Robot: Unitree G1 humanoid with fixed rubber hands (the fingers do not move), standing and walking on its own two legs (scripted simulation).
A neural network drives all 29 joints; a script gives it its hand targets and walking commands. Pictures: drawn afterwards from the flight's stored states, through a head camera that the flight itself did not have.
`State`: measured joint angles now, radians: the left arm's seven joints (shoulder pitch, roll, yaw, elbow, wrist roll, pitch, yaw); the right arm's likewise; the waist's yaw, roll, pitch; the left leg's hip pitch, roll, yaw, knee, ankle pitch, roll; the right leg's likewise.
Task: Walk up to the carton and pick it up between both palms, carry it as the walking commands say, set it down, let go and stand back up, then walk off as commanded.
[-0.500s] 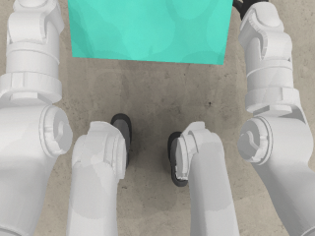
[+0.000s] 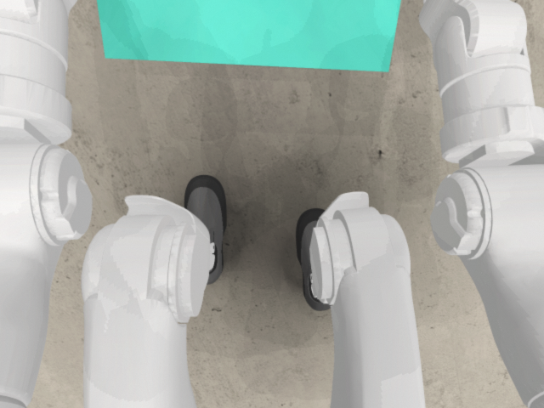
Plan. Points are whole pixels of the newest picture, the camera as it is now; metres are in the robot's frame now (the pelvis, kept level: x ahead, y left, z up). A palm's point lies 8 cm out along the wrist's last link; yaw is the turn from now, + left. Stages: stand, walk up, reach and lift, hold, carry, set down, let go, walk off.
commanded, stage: set down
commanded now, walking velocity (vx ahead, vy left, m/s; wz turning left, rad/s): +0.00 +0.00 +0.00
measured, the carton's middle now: out of the picture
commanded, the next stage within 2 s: none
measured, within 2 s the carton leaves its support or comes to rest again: neither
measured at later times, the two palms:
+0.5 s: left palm out of the picture +0.56 +0.23 -0.17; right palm out of the picture +0.56 -0.15 -0.17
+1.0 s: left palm out of the picture +0.57 +0.23 -0.18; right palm out of the picture +0.57 -0.15 -0.19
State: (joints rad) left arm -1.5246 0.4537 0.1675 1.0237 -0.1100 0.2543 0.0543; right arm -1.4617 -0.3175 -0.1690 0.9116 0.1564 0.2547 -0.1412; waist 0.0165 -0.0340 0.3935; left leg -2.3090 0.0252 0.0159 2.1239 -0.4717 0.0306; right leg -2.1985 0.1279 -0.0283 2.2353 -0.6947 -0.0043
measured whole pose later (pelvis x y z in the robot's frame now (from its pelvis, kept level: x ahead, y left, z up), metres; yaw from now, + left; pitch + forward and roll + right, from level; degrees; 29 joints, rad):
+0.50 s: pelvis -0.01 +0.00 -0.01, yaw +0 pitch +33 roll +0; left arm -1.61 0.50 0.14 1.14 -0.13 0.23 0.01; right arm -1.55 -0.33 -0.20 1.00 0.12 0.24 -0.11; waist 0.02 -0.03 0.49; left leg -2.27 0.03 0.02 2.16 -0.47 0.03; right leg -2.16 0.13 -0.03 2.27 -0.69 -0.01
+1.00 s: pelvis +0.00 +0.00 -0.02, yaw +0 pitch +32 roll +0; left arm -1.59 0.50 0.20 1.12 -0.11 0.19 -0.04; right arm -1.53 -0.31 -0.26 0.97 0.09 0.21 -0.05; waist 0.02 -0.03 0.52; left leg -2.27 0.03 0.02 2.21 -0.51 0.04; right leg -2.14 0.13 -0.03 2.32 -0.74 -0.01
